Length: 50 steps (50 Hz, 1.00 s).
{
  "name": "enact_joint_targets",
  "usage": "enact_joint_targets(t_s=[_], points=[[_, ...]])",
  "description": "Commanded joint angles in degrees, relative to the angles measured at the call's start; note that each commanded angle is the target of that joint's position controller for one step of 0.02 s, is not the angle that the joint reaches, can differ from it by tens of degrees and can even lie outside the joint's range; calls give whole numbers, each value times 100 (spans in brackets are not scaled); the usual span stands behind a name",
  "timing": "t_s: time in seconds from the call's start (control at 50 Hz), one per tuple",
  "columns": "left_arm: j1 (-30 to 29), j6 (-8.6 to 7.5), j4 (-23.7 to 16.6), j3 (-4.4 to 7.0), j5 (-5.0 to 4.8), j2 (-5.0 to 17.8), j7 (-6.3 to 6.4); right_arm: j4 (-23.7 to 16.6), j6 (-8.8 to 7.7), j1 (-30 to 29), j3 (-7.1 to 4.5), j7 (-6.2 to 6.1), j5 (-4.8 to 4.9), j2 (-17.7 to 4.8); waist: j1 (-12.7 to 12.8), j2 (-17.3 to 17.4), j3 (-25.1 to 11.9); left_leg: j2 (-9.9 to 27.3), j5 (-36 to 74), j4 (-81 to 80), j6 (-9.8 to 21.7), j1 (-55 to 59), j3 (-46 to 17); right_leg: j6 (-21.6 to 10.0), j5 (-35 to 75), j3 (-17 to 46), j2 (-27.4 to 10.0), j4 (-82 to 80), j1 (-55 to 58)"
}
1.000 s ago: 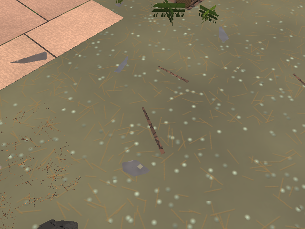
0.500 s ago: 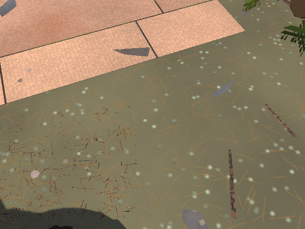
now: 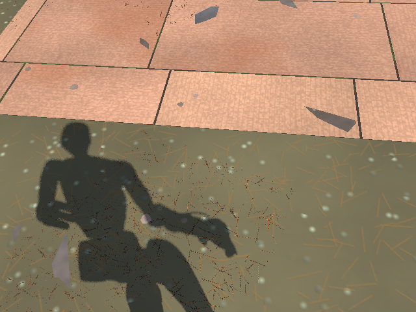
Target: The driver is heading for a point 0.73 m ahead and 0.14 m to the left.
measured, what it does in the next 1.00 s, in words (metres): walks ahead, turning left: left foot, then right foot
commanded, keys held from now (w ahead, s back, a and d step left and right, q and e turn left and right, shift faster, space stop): q+shift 0.12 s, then shift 0.14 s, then w+shift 0.74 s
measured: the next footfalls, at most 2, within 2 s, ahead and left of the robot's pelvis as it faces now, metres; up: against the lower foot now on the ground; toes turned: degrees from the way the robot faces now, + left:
left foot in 0.36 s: +0.00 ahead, +0.10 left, +0.00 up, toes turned +17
right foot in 0.82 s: +0.47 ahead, +0.03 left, +0.00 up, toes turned +16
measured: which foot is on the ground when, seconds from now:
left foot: up 0.00-0.34, down 0.36-0.86, up 0.88-1.00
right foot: down 0.00-0.36, up 0.38-0.80, down 0.82-1.00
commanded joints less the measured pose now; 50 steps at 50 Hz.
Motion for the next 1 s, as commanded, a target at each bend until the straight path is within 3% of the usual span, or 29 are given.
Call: enact_joint_targets(t_s=[0.02, 0.14, 0.26, 0.3, 0.32, 0.34, 0.36, 0.38, 0.4, 0.42, 0.44, 0.46, 0.5, 0.56, 0.64, 0.7, 0.74, 0.78, 0.8, 0.82, 0.84, 0.86, 0.88, 0.9, 0.92, 0.94, 0.96, 0.98, 1.0], points=[[-186, -47, -473, 143, 28, 599, -12, -215, 73, 380, -108, 121, 86, -533, -28, -1006, -453, 478, 175, 1185, -119, -413, 521, -797, 1766, 496, -1367, -601, 510], [674, -81, -230, 294, 52, 753, -68, -480, 123, -371, 63, 199, 105, -224, 409, -1232, -434, 934, 70, 99, -248, -668, 905, -906, 2436, 92, -1690, -438, 1349], [668, -135, -84, 378, 41, 850, -238, -553, 117, -522, 221, 127, 157, 80, 322, -1435, -687, 805, -316, -1460, 77, 724, 1227, -938, 2928, -293, -1812, -74, 870], [943, -118, 2, 431, 84, 979, -307, -584, 90, -609, 254, 142, 108, 34, 454, -1531, -839, 739, -511, -2122, 284, 1184, 1394, -894, 168, -95, -1886, -459, 662], [929, -85, 28, 439, 79, 996, -340, -549, 61, -562, 271, 171, 60, 31, 362, -1433, -691, 731, -392, -2682, 428, 1659, 1437, -822, -1401, -12, -1887, -644, 184], [779, -42, 34, 424, 39, 926, -356, -359, 6, -202, 301, 179, 27, 99, 81, -1170, -499, 664, 2, -3380, 605, 2555, 1539, -697, -2442, -143, -1773, -560, -632], [709, -39, 23, 351, 57, 640, -367, 23, -75, 589, 277, 143, 12, 6, -269, -500, -476, 689, -217, -3844, 784, 3757, 1259, -482, -3011, -471, -1462, 95, -1659], [706, -66, -64, 155, 116, -46, -425, 238, -176, 1333, 210, 77, -65, -366, -582, 1332, -612, 2208, -1954, -4815, 993, 4486, -822, -168, -3075, -1270, -851, 2372, -2664], [131, -88, -429, 214, 155, 217, -451, 3, -251, 1134, 92, -20, -19, -942, -704, 1466, 50, 3237, -3123, -5557, 1700, 3802, -2945, -26, -2392, -814, -303, 3201, -4075], [-365, -132, -541, 351, 124, 697, -496, 55, -288, 865, 168, -95, -26, -593, -623, 587, 542, 3042, -2704, -5540, 1706, 3368, -2388, -16, -1482, -216, -755, 3479, -4144], [-72, -217, -408, 374, 24, 692, -585, 26, -356, 546, 259, -115, -7, -391, -288, 554, 484, 2706, -2010, -5478, 1561, 3218, -1898, 3, -867, -152, -760, 3435, -3915], [323, -281, -180, 385, 37, 715, -637, 26, -435, 377, 272, -116, 20, -319, -58, 477, 314, 2390, -1326, -5515, 1407, 3246, -1356, 62, -522, -139, -815, 3332, -3606], [615, -257, 97, 407, 125, 711, -671, 60, -603, 343, 321, -129, 60, -179, 76, 423, 101, 2033, -572, -5630, 1315, 3145, -702, 169, -81, -285, -795, 3504, -3254], [213, -197, -15, 371, 88, 510, -666, 289, -730, 721, 312, -71, 106, -138, 10, 238, 349, 1958, -183, -5822, 1409, 3010, -410, 275, 333, -334, -811, 3401, -3623], [-461, -228, -221, 306, 79, 357, -683, 495, -844, 1026, 298, -78, 86, -159, -127, 198, 570, 1953, 389, -6034, 1452, 2878, -114, 311, 870, -402, -760, 2599, -3614], [-934, -259, -427, 231, 71, 270, -730, 690, -915, 1188, 296, -136, 83, -218, -187, 113, 754, 2150, 1125, -6367, 1441, 2965, 93, 66, 1058, -528, -731, 1848, -3210], [-1079, -280, -546, 190, 87, 236, -737, 865, -916, 1288, 296, -170, 75, -285, -153, 91, 750, 2274, 2266, -6286, 1412, 3351, 304, -193, 773, -674, -623, 1512, -2966], [-722, -274, -510, 194, 74, 282, -646, 976, -905, 1216, 280, -191, 16, -451, 128, 228, 317, 2266, 5155, -5450, 1249, 3550, 684, -486, 121, -934, -214, 1313, -1959], [-125, -278, -370, 250, 52, 405, -563, 1046, -885, 1255, 248, -207, -46, -591, 434, 381, -142, 2327, 6878, -4549, 1183, 3636, 759, -575, -227, -987, 67, 1425, -1175], [1094, -302, -22, 343, 32, 600, -461, 1082, -831, 1158, 198, -231, -91, -733, 1017, 381, -804, 2276, 7621, -3113, 1102, 3302, 910, -667, -589, -1004, 317, 1393, 180], [2424, -343, 369, 465, 95, 919, -340, 1010, -838, 927, 225, -244, -100, -636, 1636, 43, -1472, 1983, 6473, -1210, 1006, 2026, 1035, -782, -928, -415, -141, 1288, 2053], [2918, -388, 512, 692, 232, 1761, -277, 715, -930, 1440, 458, -118, 125, 266, 1282, -1878, -2383, 948, 2583, 1343, 813, -20, 1049, -1263, -4063, 2509, -1842, 411, 3618], [2737, -454, 542, 587, 145, 1459, -379, 749, -1050, 1136, 430, -62, 71, 135, 1191, -1793, -2459, 372, -142, 2116, 1016, -749, 53, -1220, -4821, 4813, -2226, -946, 3397], [2017, -469, 581, 556, 132, 1217, -396, 544, -1058, 483, 369, -51, 97, -34, 871, -1275, -1287, 740, 377, 2441, 1098, -1400, 75, -1123, -4136, 4218, -2114, -996, 2640], [1689, -511, 560, 496, 103, 877, -411, 508, -1067, 292, 406, -30, 81, -66, 693, -512, -853, 1121, 893, 2143, 1086, -1316, 273, -1131, -3117, 3257, -2034, -938, 1859], [1425, -544, 587, 430, 96, 672, -406, 492, -1027, 218, 437, 8, 10, 70, 445, -341, -583, 1347, 1008, 1735, 1052, -1075, 382, -1027, -2538, 2603, -1771, -1061, 1143], [1286, -576, 652, 342, 93, 443, -408, 467, -935, 376, 479, 39, -79, 187, 146, -570, -443, 1472, 991, 1500, 955, -803, 406, -974, -2303, 2170, -1587, -1186, 551], [1262, -620, 727, 276, 76, 261, -415, 501, -832, 414, 513, 87, -126, 303, 20, -648, -307, 1575, 927, 1358, 860, -674, 445, -969, -2288, 1861, -1451, -1381, 157], [1343, -686, 810, 269, 26, 247, -413, 437, -750, 284, 544, 124, -132, 396, -35, -680, -97, 1655, 946, 1243, 775, -812, 523, -1014, -2210, 1640, -1392, -1615, -75]])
